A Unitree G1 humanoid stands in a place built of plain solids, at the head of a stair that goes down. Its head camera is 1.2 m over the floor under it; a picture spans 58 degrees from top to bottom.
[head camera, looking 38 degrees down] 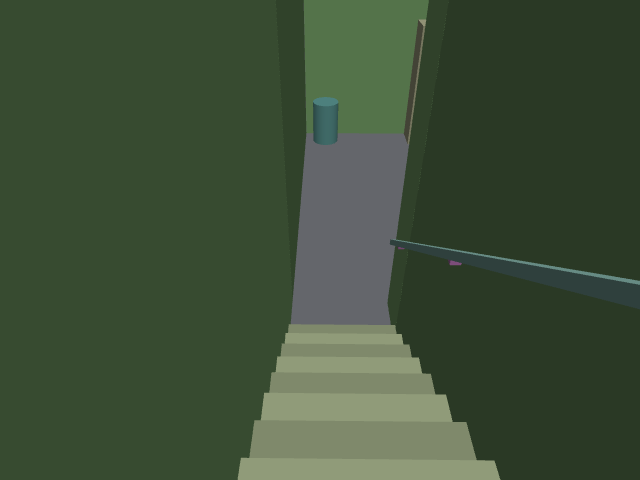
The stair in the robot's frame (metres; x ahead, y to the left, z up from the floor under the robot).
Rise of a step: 0.18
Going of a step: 0.25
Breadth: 0.90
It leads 1 degrees to the right of straight ahead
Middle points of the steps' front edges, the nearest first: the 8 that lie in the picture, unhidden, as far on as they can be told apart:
0.73 -0.17 -0.36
0.98 -0.17 -0.54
1.22 -0.17 -0.72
1.47 -0.18 -0.90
1.71 -0.18 -1.08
1.96 -0.18 -1.26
2.20 -0.18 -1.44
2.45 -0.19 -1.62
